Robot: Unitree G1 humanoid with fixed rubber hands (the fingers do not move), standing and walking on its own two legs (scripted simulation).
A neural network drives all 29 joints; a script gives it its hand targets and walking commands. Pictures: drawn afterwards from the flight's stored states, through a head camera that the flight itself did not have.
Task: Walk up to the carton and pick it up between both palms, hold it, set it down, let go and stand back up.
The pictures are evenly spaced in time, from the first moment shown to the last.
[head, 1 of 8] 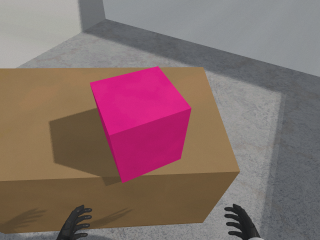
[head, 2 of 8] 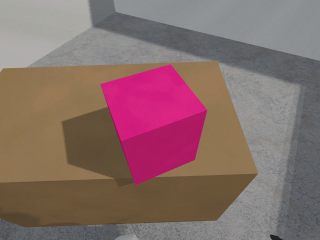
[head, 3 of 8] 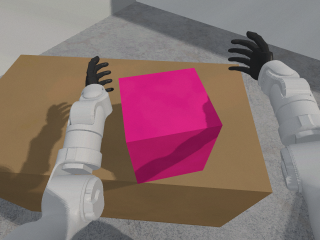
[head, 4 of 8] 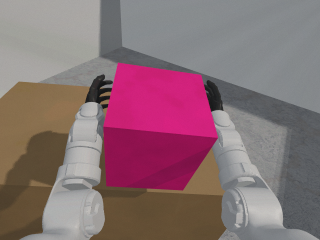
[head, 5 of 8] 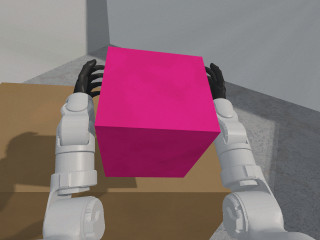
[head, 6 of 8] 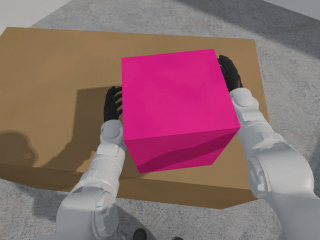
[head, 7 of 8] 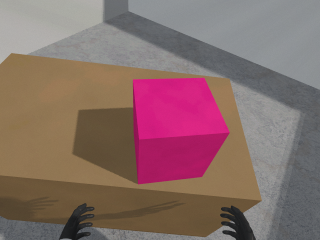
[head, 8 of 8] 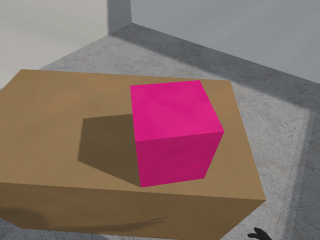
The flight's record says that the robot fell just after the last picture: no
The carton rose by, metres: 0.17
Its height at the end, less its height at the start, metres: +0.00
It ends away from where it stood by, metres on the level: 0.03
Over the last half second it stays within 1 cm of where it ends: yes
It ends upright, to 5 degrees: yes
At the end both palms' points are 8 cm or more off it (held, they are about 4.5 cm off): yes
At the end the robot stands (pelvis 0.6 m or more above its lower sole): yes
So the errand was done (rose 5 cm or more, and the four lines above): yes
